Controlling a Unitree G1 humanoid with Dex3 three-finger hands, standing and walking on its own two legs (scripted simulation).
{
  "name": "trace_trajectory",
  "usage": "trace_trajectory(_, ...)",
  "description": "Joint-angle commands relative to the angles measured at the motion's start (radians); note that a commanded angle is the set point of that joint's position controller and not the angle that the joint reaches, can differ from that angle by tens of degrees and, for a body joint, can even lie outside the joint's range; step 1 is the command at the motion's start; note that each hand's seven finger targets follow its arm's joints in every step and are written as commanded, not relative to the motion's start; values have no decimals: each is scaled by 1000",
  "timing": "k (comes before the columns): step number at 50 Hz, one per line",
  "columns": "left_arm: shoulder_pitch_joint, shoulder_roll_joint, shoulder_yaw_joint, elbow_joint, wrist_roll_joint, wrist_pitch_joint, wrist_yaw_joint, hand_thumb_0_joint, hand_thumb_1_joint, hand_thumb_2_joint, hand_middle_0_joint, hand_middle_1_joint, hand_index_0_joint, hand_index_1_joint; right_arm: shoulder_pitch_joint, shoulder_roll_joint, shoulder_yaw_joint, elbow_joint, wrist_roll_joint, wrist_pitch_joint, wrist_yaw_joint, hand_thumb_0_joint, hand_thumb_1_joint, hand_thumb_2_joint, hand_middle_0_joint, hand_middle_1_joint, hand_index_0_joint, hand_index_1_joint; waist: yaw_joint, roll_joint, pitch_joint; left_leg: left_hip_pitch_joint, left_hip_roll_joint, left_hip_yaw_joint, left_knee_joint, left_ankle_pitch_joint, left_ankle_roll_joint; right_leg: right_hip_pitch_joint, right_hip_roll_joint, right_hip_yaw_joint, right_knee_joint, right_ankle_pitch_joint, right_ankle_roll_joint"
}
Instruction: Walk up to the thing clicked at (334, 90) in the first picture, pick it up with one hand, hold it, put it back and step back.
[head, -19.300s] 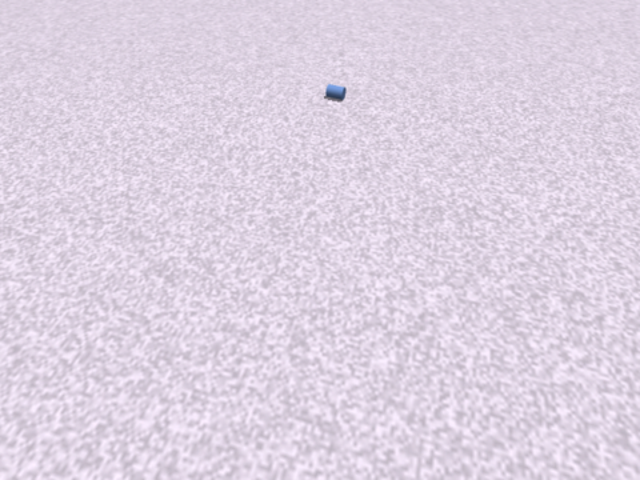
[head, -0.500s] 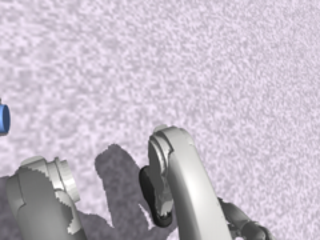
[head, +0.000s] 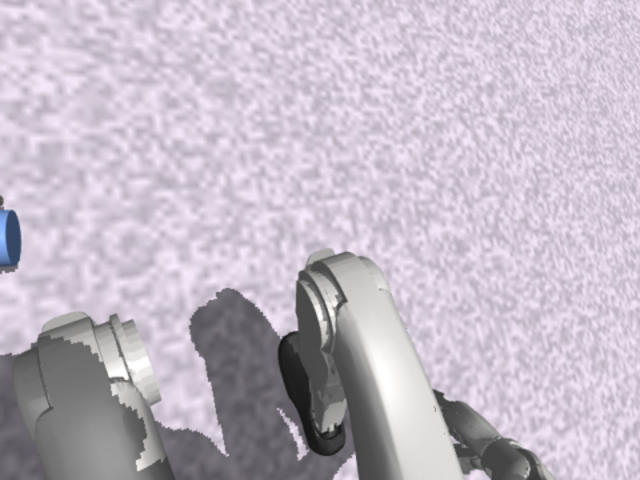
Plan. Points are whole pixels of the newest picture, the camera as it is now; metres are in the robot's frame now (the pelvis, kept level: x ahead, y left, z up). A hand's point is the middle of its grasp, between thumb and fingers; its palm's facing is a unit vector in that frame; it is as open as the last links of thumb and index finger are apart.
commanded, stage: close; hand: left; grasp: from above
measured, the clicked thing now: out of the picture +0.43 +0.32 -0.26
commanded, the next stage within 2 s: none
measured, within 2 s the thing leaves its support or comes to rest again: neither
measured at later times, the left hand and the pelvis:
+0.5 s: hand out of the picture +0.41 +0.32 -0.22, palm faces -0.48 -0.03 -0.88, open 9.8 cm; pelvis +0.00 +0.00 +0.00, yaw +0 degrees
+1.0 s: hand out of the picture +0.42 +0.31 -0.22, palm faces -0.49 -0.04 -0.87, open 10.1 cm; pelvis +0.00 +0.00 +0.00, yaw +0 degrees
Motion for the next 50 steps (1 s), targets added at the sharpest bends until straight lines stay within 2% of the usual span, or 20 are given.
trace_trajectory(1, -265, 219, 39, -143, -21, -10, 35, 0, 254, 437, -805, -97, -732, -173, 157, -312, -100, -8, 4, -2, -15, 0, -886, -895, 200, 299, 200, 300, -32, 442, -616, 483, 4, 141, -274, 158, 40, 282, 30, -132, -223, 204, -87)
trace_trajectory(3, -253, 223, 50, -123, -17, -10, 38, 0, 243, 438, -801, -86, -724, -166, 151, -306, -100, -16, 5, 3, -17, 0, -886, -895, 200, 299, 200, 299, -28, 442, -643, 479, 5, 141, -267, 177, 41, 302, 32, -122, -217, 224, -88)
trace_trajectory(4, -240, 192, 31, -111, -21, -8, 38, 0, 236, 437, -786, -105, -715, -179, 158, -302, -101, 9, 6, 6, -17, 0, -887, -895, 200, 299, 200, 299, -27, 432, -625, 476, 3, 143, -265, 177, 41, 289, 32, -125, -219, 224, -88)
trace_trajectory(7, -249, 198, 28, -109, -19, -10, 39, 0, 234, 451, -787, -109, -714, -186, 157, -313, -100, 9, 5, 8, -21, 0, -887, -894, 200, 299, 200, 299, -38, 419, -586, 463, -2, 144, -255, 174, 45, 263, 28, -132, -221, 220, -89)
trace_trajectory(10, -256, 217, 39, -121, -16, -14, 43, 0, 252, 448, -793, -113, -723, -187, 152, -307, -98, 7, 6, 8, -21, 0, -884, -893, 200, 299, 200, 299, -29, 450, -624, 499, 5, 138, -274, 188, 39, 279, 33, -132, -213, 230, -88)
trace_trajectory(13, -247, 185, 20, -97, -16, -14, 48, 0, 252, 447, -777, -146, -716, -210, 146, -305, -97, 6, -1, 9, -18, 0, -886, -894, 200, 299, 200, 300, -37, 443, -594, 476, 3, 141, -271, 162, 40, 271, 32, -131, -218, 211, -89)
trace_trajectory(17, -262, 209, 36, -131, -17, -11, 51, 0, 227, 468, -770, -148, -701, -219, 151, -308, -101, 14, 2, 8, -18, 0, -886, -894, 200, 299, 200, 299, -26, 447, -626, 491, 3, 143, -269, 182, 40, 277, 30, -131, -217, 225, -90)
trace_trajectory(19, -232, 177, 21, -95, -17, -9, 47, 0, 238, 466, -768, -164, -705, -229, 148, -311, -101, 4, -4, 0, -12, 0, -886, -894, 200, 299, 200, 299, -40, 430, -584, 478, 0, 145, -259, 182, 42, 263, 27, -135, -212, 224, -89)
trace_trajectory(22, -234, 207, 38, -97, -12, -8, 50, 0, 216, 472, -759, -163, -693, -231, 137, -307, -98, -14, 3, -2, -14, 0, -887, -894, 200, 299, 200, 299, -33, 422, -618, 485, 3, 143, -258, 194, 44, 285, 29, -126, -213, 241, -86)
trace_trajectory(23, -248, 201, 33, -106, -10, -7, 49, 0, 221, 469, -751, -174, -691, -236, 151, -312, -99, -6, 1, -2, -13, 0, -886, -894, 200, 299, 200, 299, -41, 435, -612, 485, 2, 144, -260, 191, 43, 286, 27, -125, -211, 241, -86)
trace_trajectory(26, -273, 205, 40, -137, -24, -6, 56, 0, 227, 451, -745, -187, -692, -241, 158, -303, -101, 18, 2, 1, -13, 0, -887, -894, 200, 299, 200, 299, -28, 461, -631, 492, 2, 142, -278, 172, 39, 282, 30, -127, -220, 216, -91)
trace_trajectory(29, -256, 190, 24, -101, -14, 1, 51, 0, 211, 463, -733, -199, -679, -255, 155, -308, -101, 9, 3, 0, -14, 0, -887, -894, 200, 299, 200, 299, -39, 430, -602, 465, 0, 146, -262, 157, 44, 266, 29, -124, -219, 209, -90)
trace_trajectory(32, -259, 197, 29, -129, -26, 3, 49, 0, 195, 485, -731, -194, -670, -257, 150, -304, -106, 17, 8, -2, -15, 0, -887, -894, 200, 299, 200, 299, -24, 431, -611, 461, -1, 148, -265, 150, 43, 266, 28, -118, -226, 194, -92)
trace_trajectory(35, -274, 193, 36, -143, -26, -1, 48, 0, 207, 468, -720, -219, -671, -269, 157, -303, -110, 20, 9, 0, -15, 0, -886, -893, 200, 299, 200, 299, -28, 460, -635, 494, 1, 145, -276, 176, 39, 275, 29, -126, -217, 222, -89)
trace_trajectory(39, -259, 186, 26, -107, -15, -2, 46, 0, 190, 466, -698, -234, -654, -280, 165, -308, -103, 14, 7, 0, -10, 0, -887, -894, 200, 299, 200, 299, -44, 431, -603, 481, -2, 147, -262, 189, 42, 270, 26, -131, -212, 237, -86)
trace_trajectory(41, -252, 205, 40, -108, -22, -3, 51, 0, 171, 496, -699, -231, -644, -287, 150, -307, -105, 9, 9, 1, -14, 0, -886, -894, 200, 299, 200, 299, -29, 424, -617, 475, 1, 144, -264, 184, 42, 284, 30, -122, -220, 225, -91)
trace_trajectory(43, -258, 191, 28, -102, -16, -6, 47, 0, 188, 489, -692, -260, -649, -304, 163, -309, -102, 9, 9, 3, -13, 0, -887, -894, 200, 299, 200, 299, -41, 444, -609, 495, 0, 145, -263, 193, 40, 271, 26, -131, -208, 236, -90)
trace_trajectory(45, -243, 205, 42, -108, -20, -9, 48, 0, 185, 526, -705, -260, -650, -316, 159, -313, -102, 12, 3, 0, -12, 0, -887, -894, 200, 299, 200, 299, -31, 444, -609, 498, -1, 146, -263, 193, 41, 277, 27, -131, -213, 233, -88)
trace_trajectory(47, -248, 197, 37, -106, -19, -11, 48, 0, 187, 471, -684, -262, -646, -301, 159, -315, -103, 5, 1, -2, -10, 0, -886, -893, 200, 299, 200, 300, -40, 429, -596, 487, -1, 147, -261, 182, 42, 272, 25, -134, -215, 225, -88)
trace_trajectory(50, -266, 215, 47, -144, -23, -13, 52, 0, 155, 499, -673, -262, -626, -311, 162, -312, -103, 18, 2, 1, -12, 0, -886, -893, 200, 299, 200, 299, -29, 450, -643, 511, 1, 145, -266, 198, 41, 297, 27, -127, -219, 239, -88)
